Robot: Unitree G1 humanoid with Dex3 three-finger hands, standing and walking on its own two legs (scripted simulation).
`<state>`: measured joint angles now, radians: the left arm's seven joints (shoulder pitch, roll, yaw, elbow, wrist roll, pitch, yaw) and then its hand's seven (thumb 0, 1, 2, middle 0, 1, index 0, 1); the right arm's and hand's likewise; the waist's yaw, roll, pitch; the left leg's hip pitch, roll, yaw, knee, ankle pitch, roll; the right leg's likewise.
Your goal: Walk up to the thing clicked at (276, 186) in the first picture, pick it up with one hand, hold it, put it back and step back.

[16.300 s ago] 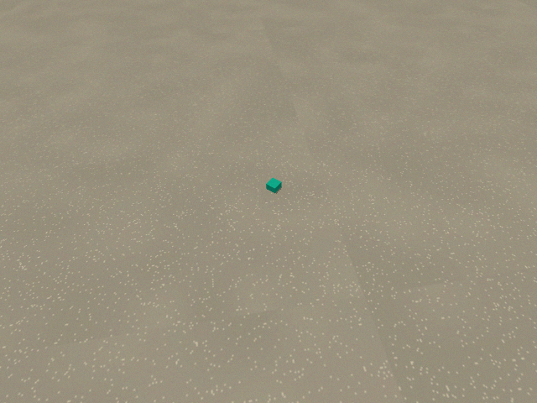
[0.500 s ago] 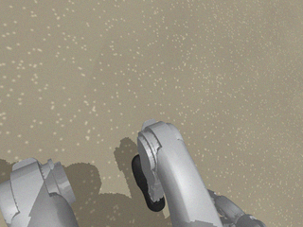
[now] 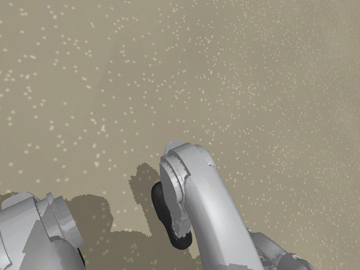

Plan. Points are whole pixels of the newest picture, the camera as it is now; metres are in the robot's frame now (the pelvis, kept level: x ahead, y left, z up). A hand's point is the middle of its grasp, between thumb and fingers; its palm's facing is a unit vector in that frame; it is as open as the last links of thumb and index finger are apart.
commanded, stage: rest palm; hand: left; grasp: from above
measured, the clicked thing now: out of the picture +0.44 +0.37 -0.28
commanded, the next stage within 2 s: close in 0.32 s
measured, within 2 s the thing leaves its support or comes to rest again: neither
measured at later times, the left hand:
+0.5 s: hand out of the picture +0.42 +0.36 -0.25, palm faces -0.42 -0.20 -0.88, open 14.3 cm
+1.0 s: hand out of the picture +0.43 +0.36 -0.25, palm faces -0.42 -0.19 -0.89, open 12.2 cm
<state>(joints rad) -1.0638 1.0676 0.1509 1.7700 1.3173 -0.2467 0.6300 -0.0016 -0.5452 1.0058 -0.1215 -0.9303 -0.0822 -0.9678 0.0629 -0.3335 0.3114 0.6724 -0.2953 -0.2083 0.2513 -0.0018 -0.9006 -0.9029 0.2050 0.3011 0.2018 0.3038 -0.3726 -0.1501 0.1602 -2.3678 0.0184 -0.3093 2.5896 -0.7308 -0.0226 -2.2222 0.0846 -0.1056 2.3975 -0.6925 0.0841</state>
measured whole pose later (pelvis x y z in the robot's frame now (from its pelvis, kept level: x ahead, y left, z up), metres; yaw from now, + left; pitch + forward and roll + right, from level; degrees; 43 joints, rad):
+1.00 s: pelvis +0.00 +0.00 +0.00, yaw +0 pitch +26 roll -16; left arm -1.06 1.09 0.14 1.75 1.29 -0.25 0.61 0.00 -0.18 0.74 -0.34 -0.77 -0.34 -0.77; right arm 0.06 -0.35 0.34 0.66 -0.29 -0.22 0.26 0.00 -0.89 -0.90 0.20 0.30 0.20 0.30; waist -0.37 -0.16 0.18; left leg -2.35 0.02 -0.32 2.59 -0.73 -0.03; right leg -2.21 0.07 -0.12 2.39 -0.68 0.08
